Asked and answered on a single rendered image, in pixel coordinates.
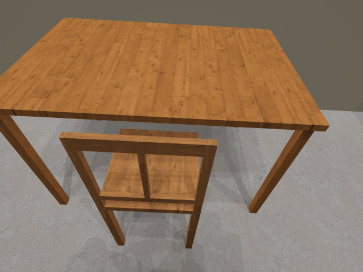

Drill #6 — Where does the table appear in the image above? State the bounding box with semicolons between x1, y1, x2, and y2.
0;18;329;213

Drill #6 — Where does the chair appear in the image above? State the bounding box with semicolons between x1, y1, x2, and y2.
59;129;218;249

